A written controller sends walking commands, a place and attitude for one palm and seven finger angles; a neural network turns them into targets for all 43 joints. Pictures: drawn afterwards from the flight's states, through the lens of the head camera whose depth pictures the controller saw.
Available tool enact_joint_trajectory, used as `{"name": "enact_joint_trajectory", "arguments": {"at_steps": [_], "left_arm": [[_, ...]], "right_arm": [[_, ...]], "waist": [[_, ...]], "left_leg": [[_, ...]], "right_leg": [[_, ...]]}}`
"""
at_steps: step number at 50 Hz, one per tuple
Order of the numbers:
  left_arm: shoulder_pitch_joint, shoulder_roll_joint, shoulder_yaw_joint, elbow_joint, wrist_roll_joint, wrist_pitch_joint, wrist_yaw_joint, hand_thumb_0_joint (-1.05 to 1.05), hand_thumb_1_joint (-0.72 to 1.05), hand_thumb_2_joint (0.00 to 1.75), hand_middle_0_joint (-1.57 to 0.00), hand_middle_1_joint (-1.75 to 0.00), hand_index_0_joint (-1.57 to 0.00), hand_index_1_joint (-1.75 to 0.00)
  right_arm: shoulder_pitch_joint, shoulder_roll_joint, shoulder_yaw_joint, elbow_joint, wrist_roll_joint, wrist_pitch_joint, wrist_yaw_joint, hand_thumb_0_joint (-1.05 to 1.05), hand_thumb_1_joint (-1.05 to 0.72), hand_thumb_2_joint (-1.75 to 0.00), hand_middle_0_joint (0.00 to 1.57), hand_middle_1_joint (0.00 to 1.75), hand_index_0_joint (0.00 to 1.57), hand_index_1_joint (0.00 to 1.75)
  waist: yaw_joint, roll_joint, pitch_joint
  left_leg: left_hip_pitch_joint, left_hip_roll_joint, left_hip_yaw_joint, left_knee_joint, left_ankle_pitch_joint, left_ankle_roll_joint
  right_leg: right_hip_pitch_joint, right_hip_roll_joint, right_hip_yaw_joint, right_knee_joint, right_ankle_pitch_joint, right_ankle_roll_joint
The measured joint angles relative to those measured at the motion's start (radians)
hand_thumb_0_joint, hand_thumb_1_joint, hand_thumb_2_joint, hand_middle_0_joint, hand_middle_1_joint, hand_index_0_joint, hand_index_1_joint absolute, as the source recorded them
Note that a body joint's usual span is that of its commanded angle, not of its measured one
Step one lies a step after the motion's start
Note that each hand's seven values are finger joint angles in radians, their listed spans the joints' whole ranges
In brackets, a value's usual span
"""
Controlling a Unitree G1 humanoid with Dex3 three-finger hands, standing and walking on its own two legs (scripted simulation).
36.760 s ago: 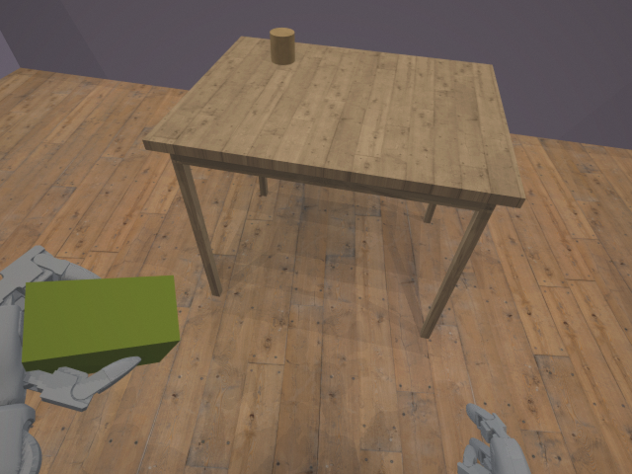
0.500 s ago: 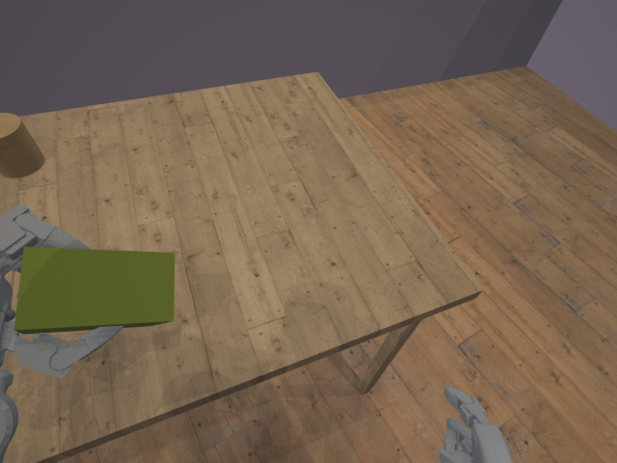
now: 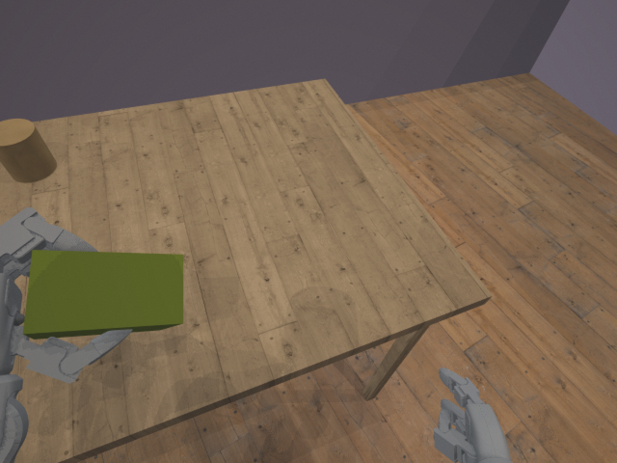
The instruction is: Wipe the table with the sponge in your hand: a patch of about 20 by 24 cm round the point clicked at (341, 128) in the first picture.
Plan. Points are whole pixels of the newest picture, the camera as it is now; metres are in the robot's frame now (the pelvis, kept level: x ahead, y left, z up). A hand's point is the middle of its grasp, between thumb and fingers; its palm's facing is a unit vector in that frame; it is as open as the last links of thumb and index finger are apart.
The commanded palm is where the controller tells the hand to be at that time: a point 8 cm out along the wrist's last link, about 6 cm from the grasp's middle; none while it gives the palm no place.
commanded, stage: look again from close up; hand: left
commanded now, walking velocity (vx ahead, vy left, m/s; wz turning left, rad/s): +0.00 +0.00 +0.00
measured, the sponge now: (129, 296) +0.24 +0.21 +0.14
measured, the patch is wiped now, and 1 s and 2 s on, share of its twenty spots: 0.00 0.00 0.00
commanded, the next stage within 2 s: come to a stop and stand still in 0.22 s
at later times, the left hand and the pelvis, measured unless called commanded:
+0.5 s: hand (95, 314) +0.21 +0.22 +0.16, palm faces +0.35 -0.86 -0.36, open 10.0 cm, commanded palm +0.15 +0.26 +0.17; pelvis -0.01 -0.02 +0.00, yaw +0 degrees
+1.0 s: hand (120, 299) +0.23 +0.22 +0.14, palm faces +0.30 -0.83 -0.48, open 10.0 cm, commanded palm +0.17 +0.25 +0.17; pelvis +0.01 -0.03 +0.00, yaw +1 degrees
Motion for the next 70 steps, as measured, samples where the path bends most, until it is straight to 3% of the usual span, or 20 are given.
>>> {"name": "enact_joint_trajectory", "arguments": {"at_steps": [14, 32, 34, 35, 38, 41, 45, 48, 56, 63, 70], "left_arm": [[0.029, 0.0, -0.003, 0.015, 0.007, 0.0, 0.003, -0.01, -0.5, 1.05, -0.73, -1.34, -0.75, -1.34], [0.03, -0.012, -0.021, 0.031, 0.01, 0.018, 0.012, -0.01, -0.5, 1.05, -0.73, -1.34, -0.75, -1.34], [-0.088, 0.084, -0.016, 0.058, 0.048, 0.005, -0.017, -0.01, -0.5, 1.05, -0.73, -1.34, -0.75, -1.34], [-0.157, 0.133, 0.015, 0.093, 0.055, -0.021, -0.026, -0.01, -0.5, 1.05, -0.73, -1.34, -0.76, -1.34], [-0.233, 0.212, 0.14, 0.155, 0.018, -0.046, -0.017, -0.01, -0.5, 1.05, -0.73, -1.33, -0.76, -1.34], [-0.157, 0.172, 0.173, 0.12, -0.019, -0.041, -0.001, -0.01, -0.5, 1.05, -0.73, -1.34, -0.75, -1.34], [-0.001, 0.075, 0.066, 0.047, -0.012, -0.031, -0.003, -0.01, -0.5, 1.05, -0.73, -1.34, -0.75, -1.35], [0.054, 0.058, 0.002, 0.05, 0.005, -0.014, -0.009, -0.01, -0.5, 1.05, -0.73, -1.34, -0.75, -1.34], [0.036, 0.097, 0.034, 0.05, -0.018, -0.002, 0.031, -0.01, -0.5, 1.05, -0.73, -1.34, -0.75, -1.34], [0.007, 0.041, 0.007, 0.068, -0.038, -0.024, 0.046, -0.01, -0.5, 1.05, -0.73, -1.34, -0.75, -1.34], [-0.022, 0.004, -0.038, 0.125, -0.044, 0.006, 0.044, -0.01, -0.5, 1.05, -0.73, -1.34, -0.75, -1.34]], "right_arm": [[0.032, -0.012, -0.008, 0.022, 0.002, 0.0, -0.01, 0.01, -0.9, -0.9, 0.2, 0.3, 0.21, 0.3], [0.02, -0.028, -0.019, 0.019, 0.003, -0.015, -0.017, 0.01, -0.9, -0.9, 0.2, 0.3, 0.2, 0.3], [0.064, -0.047, 0.012, -0.039, 0.035, -0.014, -0.053, 0.01, -0.9, -0.9, 0.2, 0.3, 0.2, 0.3], [0.071, -0.045, 0.02, -0.038, 0.031, -0.025, -0.05, 0.01, -0.9, -0.9, 0.2, 0.3, 0.2, 0.3], [0.053, -0.034, 0.041, -0.006, 0.005, -0.032, -0.006, 0.01, -0.9, -0.9, 0.2, 0.3, 0.2, 0.3], [0.063, -0.038, 0.028, -0.004, 0.003, -0.042, 0.032, 0.01, -0.9, -0.9, 0.2, 0.3, 0.21, 0.3], [0.075, -0.051, -0.001, 0.018, 0.008, -0.042, 0.04, 0.01, -0.9, -0.9, 0.2, 0.3, 0.21, 0.3], [0.078, -0.056, -0.016, 0.037, 0.004, -0.024, 0.027, 0.01, -0.9, -0.9, 0.2, 0.3, 0.21, 0.3], [0.082, -0.072, -0.035, 0.035, 0.011, -0.021, 0.018, 0.01, -0.9, -0.9, 0.2, 0.3, 0.2, 0.3], [0.05, -0.072, -0.041, 0.032, 0.024, -0.027, 0.02, 0.01, -0.9, -0.9, 0.2, 0.3, 0.2, 0.3], [0.02, -0.049, -0.023, 0.024, 0.027, -0.022, 0.018, 0.01, -0.9, -0.9, 0.2, 0.3, 0.2, 0.3]], "waist": [[-0.019, 0.014, -0.006], [-0.019, 0.017, -0.025], [-0.006, 0.024, -0.006], [-0.002, 0.014, -0.003], [-0.003, -0.011, -0.016], [-0.015, 0.004, -0.039], [-0.028, 0.02, -0.042], [-0.032, 0.016, -0.034], [-0.013, 0.005, -0.017], [0.015, 0.018, -0.037], [0.017, 0.024, -0.043]], "left_leg": [[-0.003, 0.01, -0.002, -0.008, 0.016, -0.007], [-0.009, 0.033, -0.001, -0.002, 0.012, -0.017], [-0.035, 0.029, -0.027, 0.042, -0.001, -0.015], [-0.047, 0.02, -0.035, 0.058, -0.007, -0.016], [-0.066, 0.015, -0.016, 0.068, -0.018, -0.024], [-0.071, 0.021, 0.007, 0.056, -0.024, -0.025], [-0.052, 0.016, 0.015, 0.031, -0.023, -0.023], [-0.046, 0.013, 0.002, 0.032, -0.027, -0.026], [-0.059, 0.009, -0.041, 0.074, -0.039, -0.038], [-0.048, 0.004, -0.042, 0.055, -0.016, -0.038], [-0.053, 0.012, -0.047, 0.045, 0.012, -0.039]], "right_leg": [[0.0, 0.01, -0.003, -0.016, 0.021, -0.013], [0.006, 0.033, -0.002, -0.042, 0.036, -0.03], [-0.015, 0.038, -0.011, 0.012, -0.009, -0.006], [-0.031, 0.031, -0.017, 0.042, -0.025, -0.011], [-0.075, 0.028, 0.001, 0.089, -0.028, -0.045], [-0.092, 0.034, 0.025, 0.092, -0.037, -0.046], [-0.085, 0.03, 0.036, 0.09, -0.046, -0.039], [-0.076, 0.026, 0.024, 0.093, -0.057, -0.041], [-0.067, 0.021, -0.021, 0.112, -0.074, -0.053], [-0.06, 0.015, -0.023, 0.104, -0.056, -0.051], [-0.052, 0.022, -0.03, 0.066, -0.015, -0.054]]}}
